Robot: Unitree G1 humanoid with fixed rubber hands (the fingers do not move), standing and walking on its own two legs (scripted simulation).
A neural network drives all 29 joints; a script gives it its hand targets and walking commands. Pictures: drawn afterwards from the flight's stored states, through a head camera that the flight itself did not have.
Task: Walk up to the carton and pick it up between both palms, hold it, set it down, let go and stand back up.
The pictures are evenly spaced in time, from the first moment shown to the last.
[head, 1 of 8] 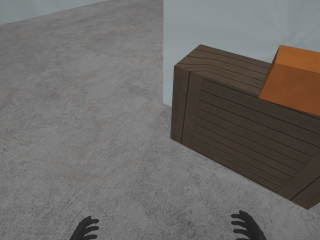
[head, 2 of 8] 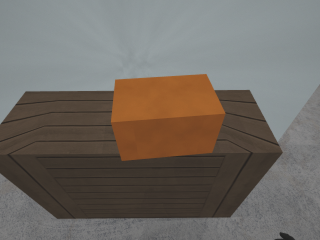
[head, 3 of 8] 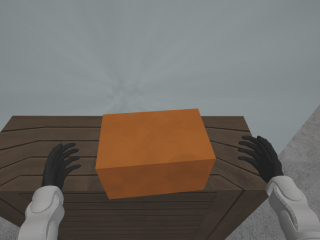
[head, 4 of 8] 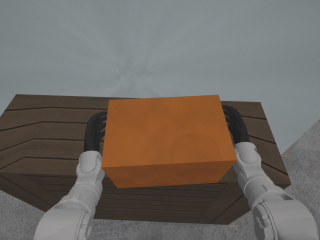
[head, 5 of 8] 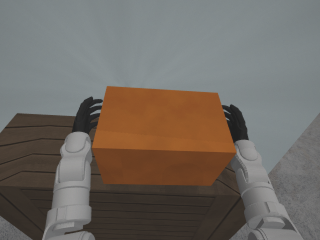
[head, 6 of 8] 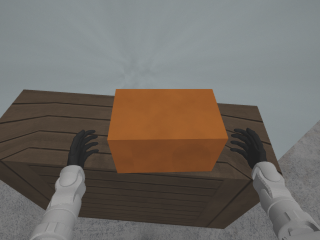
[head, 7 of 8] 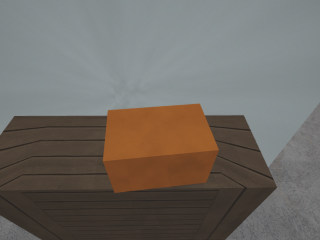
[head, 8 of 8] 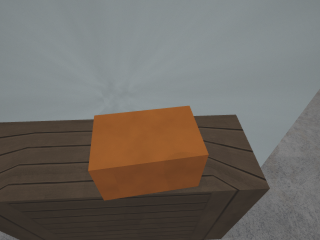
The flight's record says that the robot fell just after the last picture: no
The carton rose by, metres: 0.18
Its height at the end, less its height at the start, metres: +0.00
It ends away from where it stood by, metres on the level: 0.02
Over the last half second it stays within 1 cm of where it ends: yes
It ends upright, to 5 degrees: yes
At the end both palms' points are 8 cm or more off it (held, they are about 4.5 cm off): yes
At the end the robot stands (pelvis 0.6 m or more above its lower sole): yes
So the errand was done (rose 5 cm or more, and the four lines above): yes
